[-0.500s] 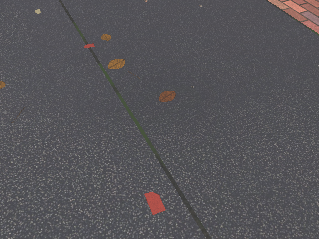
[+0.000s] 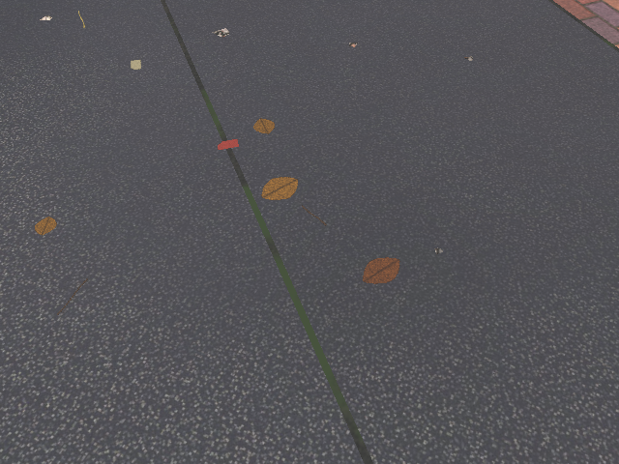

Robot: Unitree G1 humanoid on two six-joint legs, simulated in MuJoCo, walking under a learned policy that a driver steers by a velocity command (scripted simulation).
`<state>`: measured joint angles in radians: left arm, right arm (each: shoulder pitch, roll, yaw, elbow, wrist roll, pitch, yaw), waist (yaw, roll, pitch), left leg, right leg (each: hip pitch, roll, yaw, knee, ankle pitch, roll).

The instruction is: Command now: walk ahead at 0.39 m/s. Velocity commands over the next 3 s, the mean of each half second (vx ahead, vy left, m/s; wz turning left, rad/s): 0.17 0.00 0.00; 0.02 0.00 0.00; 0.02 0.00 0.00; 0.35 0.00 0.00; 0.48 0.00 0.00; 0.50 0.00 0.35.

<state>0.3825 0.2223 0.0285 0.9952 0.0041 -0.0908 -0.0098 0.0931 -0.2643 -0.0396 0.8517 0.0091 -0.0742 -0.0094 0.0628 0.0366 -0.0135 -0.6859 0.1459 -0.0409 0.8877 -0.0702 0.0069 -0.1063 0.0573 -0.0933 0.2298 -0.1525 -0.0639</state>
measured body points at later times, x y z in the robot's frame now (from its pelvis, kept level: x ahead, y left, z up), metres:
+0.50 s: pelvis +0.16 +0.06 -0.02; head +0.17 +0.06 +0.43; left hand +0.24 +0.32 -0.16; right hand +0.27 -0.18 -0.15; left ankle +0.23 +0.15 -0.75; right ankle +0.17 -0.09 -0.75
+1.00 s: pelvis +0.21 +0.04 -0.01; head +0.22 +0.04 +0.44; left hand +0.24 +0.29 -0.16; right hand +0.28 -0.21 -0.16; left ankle +0.23 +0.15 -0.75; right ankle +0.17 -0.09 -0.75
